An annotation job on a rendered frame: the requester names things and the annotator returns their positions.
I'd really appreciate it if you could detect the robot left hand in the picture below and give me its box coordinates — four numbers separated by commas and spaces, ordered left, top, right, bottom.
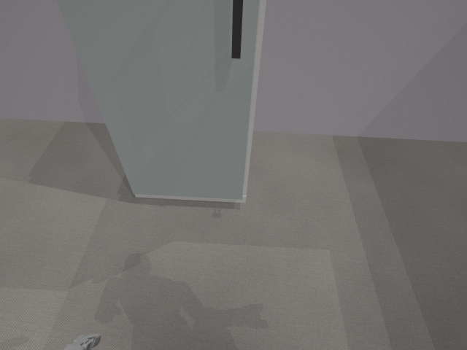
64, 334, 101, 350

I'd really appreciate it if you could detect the fridge door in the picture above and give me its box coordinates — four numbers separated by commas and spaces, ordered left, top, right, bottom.
56, 0, 259, 200

